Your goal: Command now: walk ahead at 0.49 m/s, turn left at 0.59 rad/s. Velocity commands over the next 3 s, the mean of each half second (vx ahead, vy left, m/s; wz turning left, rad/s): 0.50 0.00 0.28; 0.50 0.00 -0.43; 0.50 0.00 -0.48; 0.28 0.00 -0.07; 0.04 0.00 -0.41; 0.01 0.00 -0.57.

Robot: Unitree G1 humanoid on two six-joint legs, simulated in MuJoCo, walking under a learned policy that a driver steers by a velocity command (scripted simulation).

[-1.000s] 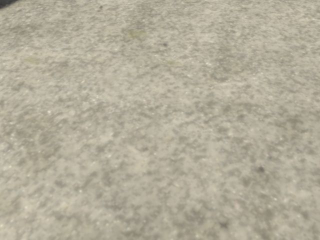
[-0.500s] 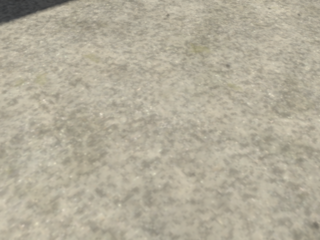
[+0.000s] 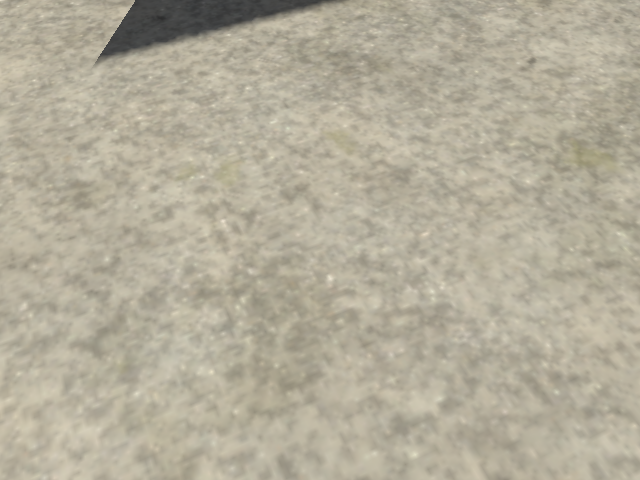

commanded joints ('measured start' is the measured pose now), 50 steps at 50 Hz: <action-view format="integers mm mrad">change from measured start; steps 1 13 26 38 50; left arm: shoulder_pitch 32 163 155 -127 223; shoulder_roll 85 197 102 24 193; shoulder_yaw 24 48 24 6 78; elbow -20 66 56 -63 -85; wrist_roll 0 -35 -45 -26 -20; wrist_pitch -14 17 53 71 60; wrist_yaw -5 -8 -4 -42 -31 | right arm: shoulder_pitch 33 -301 -72 28 -117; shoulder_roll -34 -20 -59 -124 -123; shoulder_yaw -15 13 -22 -50 -21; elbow -82 -229 -132 -16 -133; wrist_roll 5 -7 -40 -36 26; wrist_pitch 6 -12 -61 -54 -109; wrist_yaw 5 51 40 -11 15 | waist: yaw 1 84 14 -55 128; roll -112 -83 70 0 -133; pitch -49 43 -96 74 -267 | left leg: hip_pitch -180 -198 322 446 -393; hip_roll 122 91 261 273 19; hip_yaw -26 89 -67 252 -23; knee -5 -565 -1036 -1099 214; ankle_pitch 57 317 342 453 -116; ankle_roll -2 3 161 117 -27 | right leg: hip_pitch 167 272 -291 -433 634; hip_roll -284 -295 -179 -138 -337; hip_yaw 261 13 164 89 735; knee -267 -275 782 308 -140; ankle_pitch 23 128 -109 207 -124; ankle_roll -169 -152 10 -1 -360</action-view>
